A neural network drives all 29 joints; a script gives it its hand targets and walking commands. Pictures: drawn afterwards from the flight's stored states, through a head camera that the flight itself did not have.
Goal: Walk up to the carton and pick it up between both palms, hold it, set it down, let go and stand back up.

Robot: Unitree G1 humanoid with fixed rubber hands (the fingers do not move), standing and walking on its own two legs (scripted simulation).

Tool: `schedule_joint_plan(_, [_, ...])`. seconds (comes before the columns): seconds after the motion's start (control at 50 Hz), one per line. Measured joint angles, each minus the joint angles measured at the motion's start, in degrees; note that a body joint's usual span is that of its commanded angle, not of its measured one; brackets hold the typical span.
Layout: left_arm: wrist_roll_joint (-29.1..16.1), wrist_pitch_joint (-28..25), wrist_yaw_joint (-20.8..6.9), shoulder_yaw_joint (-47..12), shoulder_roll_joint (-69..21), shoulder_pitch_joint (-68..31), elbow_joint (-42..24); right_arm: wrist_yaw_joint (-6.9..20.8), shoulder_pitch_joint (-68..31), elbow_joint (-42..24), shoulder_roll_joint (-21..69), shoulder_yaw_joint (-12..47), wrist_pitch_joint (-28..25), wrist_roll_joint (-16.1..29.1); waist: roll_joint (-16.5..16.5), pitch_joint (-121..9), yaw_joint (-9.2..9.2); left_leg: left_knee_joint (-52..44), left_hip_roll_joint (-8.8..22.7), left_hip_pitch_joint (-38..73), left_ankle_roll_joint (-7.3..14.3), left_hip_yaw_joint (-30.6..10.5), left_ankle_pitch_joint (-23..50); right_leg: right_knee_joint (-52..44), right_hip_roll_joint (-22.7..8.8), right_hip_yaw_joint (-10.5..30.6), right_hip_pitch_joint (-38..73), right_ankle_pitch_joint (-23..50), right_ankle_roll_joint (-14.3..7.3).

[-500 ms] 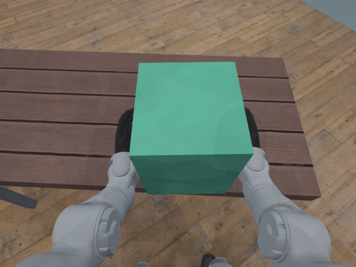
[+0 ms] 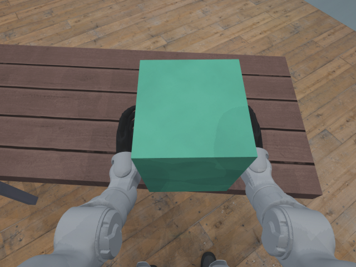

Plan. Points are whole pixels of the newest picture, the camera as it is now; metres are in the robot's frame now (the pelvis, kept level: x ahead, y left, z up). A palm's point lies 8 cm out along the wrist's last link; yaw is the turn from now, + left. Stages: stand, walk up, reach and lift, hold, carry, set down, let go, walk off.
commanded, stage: reach and lift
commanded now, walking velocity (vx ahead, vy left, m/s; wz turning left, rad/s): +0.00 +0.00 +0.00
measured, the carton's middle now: (188, 133) +0.42 +0.00 +0.01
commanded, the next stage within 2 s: none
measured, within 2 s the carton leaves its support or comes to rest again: leaves its support in 0.56 s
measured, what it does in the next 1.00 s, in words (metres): stands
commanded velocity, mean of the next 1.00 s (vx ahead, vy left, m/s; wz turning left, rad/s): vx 0.00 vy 0.00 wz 0.00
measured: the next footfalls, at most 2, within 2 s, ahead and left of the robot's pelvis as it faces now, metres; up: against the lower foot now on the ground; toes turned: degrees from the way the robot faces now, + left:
none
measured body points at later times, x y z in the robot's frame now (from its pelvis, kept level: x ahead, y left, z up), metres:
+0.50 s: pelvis +0.00 +0.00 +0.00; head +0.10 -0.02 +0.44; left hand +0.39 +0.15 -0.01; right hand +0.42 -0.15 +0.00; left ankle -0.01 +0.12 -0.70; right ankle +0.05 -0.13 -0.70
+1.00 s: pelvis +0.00 -0.03 +0.03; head -0.01 -0.02 +0.48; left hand +0.40 +0.16 +0.14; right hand +0.42 -0.13 +0.15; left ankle -0.01 +0.12 -0.70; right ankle +0.05 -0.13 -0.70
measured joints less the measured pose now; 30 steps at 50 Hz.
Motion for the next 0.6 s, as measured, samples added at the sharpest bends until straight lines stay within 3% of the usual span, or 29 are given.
schedule_joint_plan(0.16, [-2.32, 1.2, 0.31, -2.65, 0.27, 0.39, -0.81, -0.59, -0.53, 1.05, -0.31, 1.96, 0.23, 1.15, -0.1, -1.08, 0.45, -0.22, 0.14, -1.16, 0.06, 0.31, 0.51, -0.59, 0.18, 0.32, -1.13, 0.85, -0.01])
schedule_joint_plan(0.34, [-6.66, 4.21, 0.96, -7.52, 0.38, 3.22, -3.74, -0.96, 1.74, -2.27, -0.24, 7.93, 4.21, 5.17, 0.52, -2.29, 0.55, 0.12, 0.12, -1.2, -0.05, 0.02, 0.32, -0.13, 0.15, 0.09, -1.13, 0.5, -0.09])
schedule_joint_plan(0.46, [-10.39, 7.31, 1.42, -11.86, 0.89, 6.19, -7.12, -1.27, 5.06, -7.78, 0.06, 13.08, 9.1, 9.34, 1.41, -2.48, -0.13, 0.53, -0.06, -0.02, -0.28, -0.81, -0.06, 0.59, -0.07, -0.67, 0.26, -0.36, -0.18])
schedule_joint_plan(0.6, [-14.63, 14.13, 2.59, -17.15, 2.21, 11.82, -14.93, -1.53, 10.19, -18.57, 0.29, 19.23, 19.27, 15.43, 1.93, -3.46, -0.71, 0.32, -0.18, 2.2, -0.68, -1.56, -0.32, 1.05, -0.2, -1.37, 2.47, -1.27, -0.39])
